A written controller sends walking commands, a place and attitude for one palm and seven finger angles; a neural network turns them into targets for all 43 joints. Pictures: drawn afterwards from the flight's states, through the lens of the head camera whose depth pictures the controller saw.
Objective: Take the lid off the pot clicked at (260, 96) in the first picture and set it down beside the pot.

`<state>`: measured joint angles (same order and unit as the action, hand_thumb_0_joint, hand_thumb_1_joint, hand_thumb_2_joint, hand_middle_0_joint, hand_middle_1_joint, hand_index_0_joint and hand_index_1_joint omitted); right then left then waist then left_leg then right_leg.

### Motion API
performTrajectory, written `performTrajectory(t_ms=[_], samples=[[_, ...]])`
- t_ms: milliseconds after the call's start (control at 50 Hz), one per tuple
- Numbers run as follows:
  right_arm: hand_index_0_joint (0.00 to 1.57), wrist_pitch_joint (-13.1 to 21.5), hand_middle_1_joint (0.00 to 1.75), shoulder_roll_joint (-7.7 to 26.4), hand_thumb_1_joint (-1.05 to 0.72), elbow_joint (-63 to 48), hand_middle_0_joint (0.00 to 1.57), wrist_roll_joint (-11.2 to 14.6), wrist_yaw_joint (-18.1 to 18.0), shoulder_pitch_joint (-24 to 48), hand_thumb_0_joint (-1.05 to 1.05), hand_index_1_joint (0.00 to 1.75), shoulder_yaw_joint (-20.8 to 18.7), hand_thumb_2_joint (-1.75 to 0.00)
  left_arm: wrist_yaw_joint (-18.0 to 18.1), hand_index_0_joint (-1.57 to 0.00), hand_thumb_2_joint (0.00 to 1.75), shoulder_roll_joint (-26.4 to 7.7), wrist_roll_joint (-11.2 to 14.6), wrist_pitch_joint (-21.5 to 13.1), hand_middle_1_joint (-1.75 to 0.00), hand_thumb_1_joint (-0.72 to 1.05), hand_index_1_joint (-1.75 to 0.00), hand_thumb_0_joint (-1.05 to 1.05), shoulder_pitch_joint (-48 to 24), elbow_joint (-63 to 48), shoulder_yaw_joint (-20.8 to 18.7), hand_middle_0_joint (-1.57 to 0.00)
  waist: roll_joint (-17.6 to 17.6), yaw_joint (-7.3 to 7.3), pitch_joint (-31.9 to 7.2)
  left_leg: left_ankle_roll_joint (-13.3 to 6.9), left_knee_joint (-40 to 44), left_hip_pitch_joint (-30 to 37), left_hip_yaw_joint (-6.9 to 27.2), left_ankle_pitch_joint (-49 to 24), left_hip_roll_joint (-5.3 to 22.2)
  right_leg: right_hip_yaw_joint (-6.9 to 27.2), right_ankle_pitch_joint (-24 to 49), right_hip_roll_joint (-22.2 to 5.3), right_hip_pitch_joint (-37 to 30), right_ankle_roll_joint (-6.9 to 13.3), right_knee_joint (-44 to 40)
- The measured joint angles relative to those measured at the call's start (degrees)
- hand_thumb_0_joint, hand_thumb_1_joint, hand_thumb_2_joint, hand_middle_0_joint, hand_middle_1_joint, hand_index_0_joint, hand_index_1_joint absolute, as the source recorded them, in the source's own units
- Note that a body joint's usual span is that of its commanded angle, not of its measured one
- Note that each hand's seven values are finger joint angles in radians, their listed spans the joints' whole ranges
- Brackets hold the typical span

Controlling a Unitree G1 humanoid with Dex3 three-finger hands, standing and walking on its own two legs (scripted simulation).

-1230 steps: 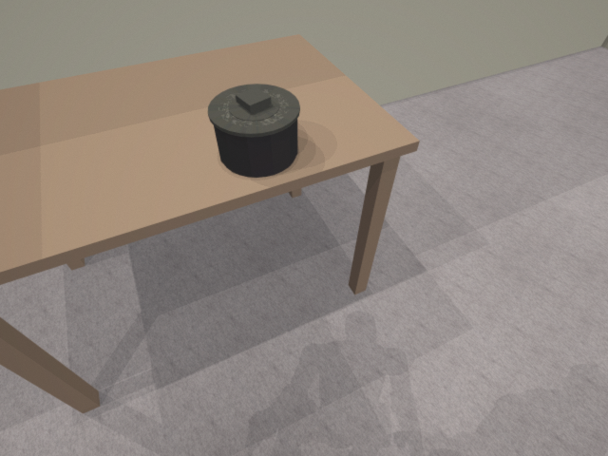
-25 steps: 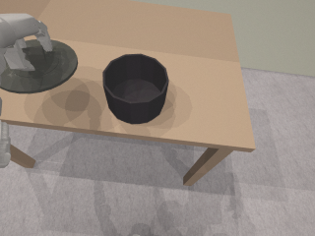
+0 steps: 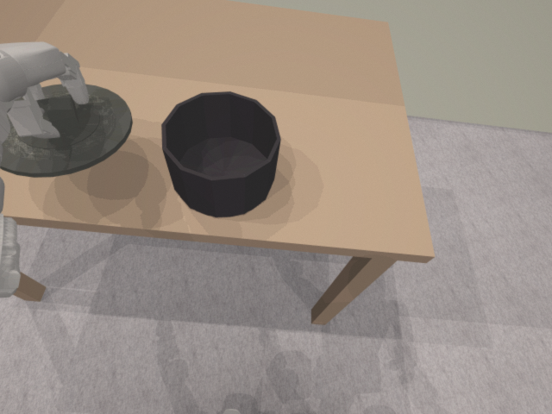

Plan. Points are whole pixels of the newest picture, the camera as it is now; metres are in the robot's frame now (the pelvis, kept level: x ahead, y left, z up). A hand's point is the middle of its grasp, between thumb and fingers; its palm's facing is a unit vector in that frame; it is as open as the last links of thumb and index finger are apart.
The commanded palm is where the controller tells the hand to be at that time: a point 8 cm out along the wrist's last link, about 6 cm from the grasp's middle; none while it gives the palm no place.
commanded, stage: lower the lid onto the table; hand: left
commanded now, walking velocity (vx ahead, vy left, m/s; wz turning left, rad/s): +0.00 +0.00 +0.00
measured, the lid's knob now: (54, 113) +0.50 +0.31 +0.09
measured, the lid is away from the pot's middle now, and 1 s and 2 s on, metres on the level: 0.23 0.24 0.25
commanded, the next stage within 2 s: open the fingers wide in 1.38 s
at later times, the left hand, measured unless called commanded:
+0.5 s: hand (48, 138) +0.46 +0.31 +0.09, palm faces -0.50 -0.10 -0.86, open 9.3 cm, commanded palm +0.53 +0.30 +0.15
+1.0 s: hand (50, 168) +0.44 +0.31 +0.05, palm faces -0.54 -0.07 -0.84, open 9.3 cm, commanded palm +0.55 +0.31 +0.12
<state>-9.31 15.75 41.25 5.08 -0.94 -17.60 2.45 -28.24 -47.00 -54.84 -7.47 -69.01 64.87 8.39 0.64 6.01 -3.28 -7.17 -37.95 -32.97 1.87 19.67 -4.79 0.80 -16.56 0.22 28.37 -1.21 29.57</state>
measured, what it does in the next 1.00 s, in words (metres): stands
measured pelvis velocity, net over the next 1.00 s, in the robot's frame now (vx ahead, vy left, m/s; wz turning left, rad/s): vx -0.02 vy -0.01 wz -0.04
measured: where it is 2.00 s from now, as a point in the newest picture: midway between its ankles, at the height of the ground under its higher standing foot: outside the picture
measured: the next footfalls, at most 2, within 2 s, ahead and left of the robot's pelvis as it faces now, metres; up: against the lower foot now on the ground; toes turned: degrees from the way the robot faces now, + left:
none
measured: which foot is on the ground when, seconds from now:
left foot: down 0.00-1.00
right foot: down 0.00-1.00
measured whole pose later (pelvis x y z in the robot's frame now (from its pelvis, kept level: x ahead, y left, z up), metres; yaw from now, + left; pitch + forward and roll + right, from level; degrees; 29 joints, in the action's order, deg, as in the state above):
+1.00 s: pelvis -0.02 -0.01 -0.02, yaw -2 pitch +17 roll -6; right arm -7.7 17.4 41.3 6.9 -5.8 -19.3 4.8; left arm -27.9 -52.7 -53.3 -15.1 -58.6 62.0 4.6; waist 1.1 7.2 -3.1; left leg -6.4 -48.6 -42.4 1.2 22.9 -2.4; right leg 0.7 -18.6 2.6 37.8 -1.9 39.2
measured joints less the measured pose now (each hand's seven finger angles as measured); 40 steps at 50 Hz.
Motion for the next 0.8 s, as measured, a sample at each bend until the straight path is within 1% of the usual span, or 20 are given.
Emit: performTrajectory(t_ms=[40,60,100,140,160,200,240,260,300,340,380,420,460,500,540,600,680,740,800], samples=[[0.20,0.2,0.30,0.1,-0.90,0.1,0.20,-0.2,0.0,-0.2,0.00,0.30,-0.3,-0.90,-0.2,-0.47,0.93,-0.1,-0.8,0.4,-0.97,0.10,-0.86,0.00,0.1,-0.3,1.3,-0.53,0.3,0.16,0.7,0.3,-0.5,-0.2,0.4,0.1,0.3,-0.4,0.5,0.4,0.3,0.3,0.7],[0.20,0.2,0.30,0.2,-0.90,0.2,0.20,-0.4,0.0,-0.3,0.00,0.30,-0.4,-0.90,-0.4,-0.47,0.93,-0.2,-1.2,0.1,-0.97,0.10,-0.86,0.00,0.4,-0.9,1.2,-0.53,0.6,0.25,1.2,0.5,-0.5,-0.3,0.7,0.0,0.4,-0.7,1.0,0.5,0.5,0.8,1.1],[0.20,0.0,0.30,0.6,-0.90,0.1,0.20,-0.6,0.0,-0.6,0.00,0.30,-0.5,-0.90,-0.7,-0.47,0.92,-0.5,-1.2,-1.1,-0.97,0.09,-0.86,0.00,1.6,-2.3,-0.9,-0.53,1.0,0.45,1.7,0.6,-0.4,-0.3,1.0,-0.2,0.4,-0.9,1.5,0.6,0.9,1.5,1.6],[0.20,-0.2,0.30,0.7,-0.90,0.0,0.20,-0.4,-0.3,-1.0,0.00,0.30,-0.2,-0.90,-0.6,-0.47,0.92,-1.4,-0.2,-2.2,-0.97,0.09,-0.86,0.00,2.7,-2.2,-2.7,-0.53,0.7,0.49,1.3,0.5,-0.6,-0.7,0.6,-0.1,0.4,-0.5,1.0,0.6,1.0,1.1,1.3],[0.20,-0.2,0.30,0.7,-0.90,0.0,0.20,-0.2,-0.5,-1.2,0.00,0.30,0.0,-0.90,-0.5,-0.47,0.92,-1.9,0.2,-2.2,-0.97,0.09,-0.86,0.00,2.8,-1.7,-2.8,-0.53,0.3,0.43,0.8,0.4,-0.8,-0.9,0.2,0.1,0.4,-0.3,0.3,0.5,1.0,0.5,1.0],[0.20,-0.1,0.30,0.6,-0.90,0.3,0.20,0.2,-0.7,-1.5,0.00,0.30,0.1,-0.90,-0.1,-0.47,0.92,-2.3,0.5,-1.6,-0.97,0.10,-0.86,-0.01,2.4,-0.5,-1.3,-0.53,-0.1,0.28,0.4,0.5,-1.6,-1.3,0.0,0.7,0.7,0.0,-0.4,0.7,1.2,-0.6,1.1],[0.20,0.1,0.30,0.7,-0.90,0.7,0.20,0.2,-0.8,-1.6,0.00,0.30,-0.2,-0.90,-0.4,-0.47,0.93,-2.1,0.0,-1.2,-0.97,0.10,-0.86,-0.01,2.2,-0.7,0.5,-0.53,0.1,0.22,0.8,0.8,-2.0,-1.5,0.3,0.8,1.0,-0.5,0.0,1.0,1.4,-0.2,1.7],[0.20,0.1,0.30,0.8,-0.90,0.8,0.20,0.0,-0.8,-1.6,0.00,0.30,-0.3,-0.90,-0.5,-0.47,0.92,-1.9,-0.3,-1.5,-0.97,0.10,-0.86,0.00,2.3,-1.0,0.5,-0.53,0.4,0.25,1.1,0.9,-2.1,-1.5,0.6,0.7,1.0,-0.7,0.3,1.1,1.6,0.3,2.1],[0.20,-0.1,0.30,1.1,-0.90,0.9,0.20,-0.1,-0.9,-1.5,0.00,0.30,-0.2,-0.90,-0.8,-0.47,0.92,-2.1,-0.3,-2.6,-0.97,0.10,-0.86,0.00,3.1,-1.7,-1.2,-0.53,0.5,0.43,1.4,1.0,-2.3,-1.8,0.7,0.7,1.1,-0.9,0.5,1.1,2.0,0.8,2.6],[0.20,-0.2,0.30,1.1,-0.90,0.6,0.20,0.0,-1.1,-1.3,0.00,0.30,0.0,-0.90,-0.7,-0.47,0.92,-3.0,0.4,-3.6,-0.97,0.09,-0.86,-0.01,4.3,-2.1,-3.1,-0.53,0.1,0.57,1.0,0.9,-2.6,-2.2,0.2,0.8,1.2,-0.4,-0.1,1.1,2.3,0.2,2.5],[0.20,-0.2,0.30,1.0,-0.90,0.4,0.20,0.2,-1.3,-1.4,0.00,0.30,0.1,-0.90,-0.3,-0.47,0.92,-3.5,0.6,-3.6,-0.97,0.10,-0.86,-0.01,4.8,-2.2,-3.0,-0.53,-0.1,0.62,0.6,0.9,-3.0,-2.5,-0.1,1.1,1.4,-0.1,-0.5,1.3,2.5,-0.6,2.5],[0.20,0.1,0.30,1.0,-0.90,0.4,0.20,0.3,-1.4,-1.5,0.00,0.30,0.0,-0.90,0.0,-0.47,0.93,-3.3,0.3,-3.5,-0.97,0.10,-0.86,-0.01,4.3,-1.7,-1.5,-0.53,0.1,0.59,0.8,1.1,-3.4,-2.8,0.1,1.2,1.5,-0.4,-0.4,1.4,2.8,-0.2,3.0],[0.20,0.0,0.30,1.1,-0.90,0.4,0.20,0.3,-1.4,-1.2,0.00,0.30,0.1,-0.90,-0.1,-0.47,0.93,-3.2,-0.1,-4.0,-0.97,0.10,-0.86,-0.01,4.2,-1.2,-2.0,-0.53,0.2,0.64,1.1,1.2,-3.8,-3.1,0.3,1.1,1.5,-0.6,-0.2,1.5,3.2,0.2,3.5],[0.20,-0.2,0.30,1.1,-0.90,0.1,0.20,0.5,-1.6,-0.9,0.00,0.30,0.5,-0.90,0.1,-0.47,0.93,-3.8,0.0,-4.4,-0.97,0.10,-0.86,-0.01,4.7,-0.6,-3.2,-0.53,0.1,0.86,0.9,1.2,-4.4,-3.8,-0.1,1.3,1.7,-0.3,-0.6,1.6,3.8,-0.4,3.9],[0.20,-0.2,0.30,1.0,-0.90,-0.2,0.20,0.7,-1.8,-0.8,0.00,0.30,0.7,-0.90,0.3,-0.47,0.93,-4.4,0.1,-4.4,-0.97,0.10,-0.86,-0.01,5.4,-0.5,-3.3,-0.53,0.0,1.04,0.7,1.2,-4.9,-4.3,-0.3,1.5,1.9,-0.1,-0.7,1.8,4.4,-0.9,4.3],[0.20,0.1,0.30,0.9,-0.90,-0.4,0.20,0.8,-2.1,-1.0,0.00,0.30,0.9,-0.90,0.4,-0.47,0.93,-4.5,-0.3,-4.7,-0.97,0.10,-0.86,-0.01,5.9,-0.6,-2.9,-0.53,0.2,1.13,0.8,1.4,-5.6,-4.9,-0.1,1.6,2.1,-0.3,-0.7,2.0,4.9,-0.5,5.0],[0.20,0.1,0.30,0.9,-0.90,-0.4,0.20,1.1,-2.7,-0.9,0.00,0.30,1.5,-0.90,0.3,-0.47,0.93,-5.6,0.3,-5.8,-0.97,0.10,-0.86,-0.01,7.4,-0.5,-4.4,-0.53,0.0,1.39,0.6,1.3,-6.8,-5.8,-0.4,2.1,2.4,-0.1,-1.0,2.3,6.0,-0.9,6.2],[0.21,0.4,0.30,0.8,-0.90,-0.5,0.20,1.5,-3.1,-1.3,0.00,0.30,1.8,-0.90,0.3,-0.47,0.93,-6.0,0.4,-5.9,-0.97,0.10,-0.86,-0.01,7.7,-0.4,-3.6,-0.53,-0.2,1.53,0.4,1.4,-7.6,-6.4,-0.4,2.3,2.5,-0.2,-1.3,2.4,6.6,-0.7,7.0],[0.21,0.6,0.30,1.1,-0.90,-0.6,0.20,1.8,-3.4,-1.4,0.00,0.30,2.2,-0.90,0.2,-0.47,0.93,-6.4,0.5,-6.6,-0.97,0.10,-0.86,-0.01,8.2,-0.1,-3.6,-0.53,-0.1,1.67,0.4,1.3,-8.7,-7.3,-0.4,2.7,2.6,-0.2,-1.5,2.5,7.4,-0.7,7.8]])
